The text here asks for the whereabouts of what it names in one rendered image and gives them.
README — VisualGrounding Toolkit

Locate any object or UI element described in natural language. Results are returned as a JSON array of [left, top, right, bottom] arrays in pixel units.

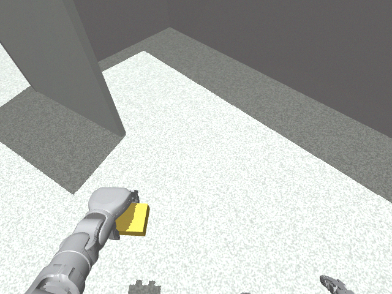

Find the right robot hand
[[320, 275, 354, 294]]

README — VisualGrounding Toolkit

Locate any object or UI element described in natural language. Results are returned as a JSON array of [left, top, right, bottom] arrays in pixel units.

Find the left robot hand
[[88, 187, 140, 240]]

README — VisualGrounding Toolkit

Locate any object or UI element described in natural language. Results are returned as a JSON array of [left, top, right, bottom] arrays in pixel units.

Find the small box
[[115, 203, 150, 236]]

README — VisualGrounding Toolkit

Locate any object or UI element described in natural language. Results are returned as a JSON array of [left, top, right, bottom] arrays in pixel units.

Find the left robot arm
[[25, 209, 115, 294]]

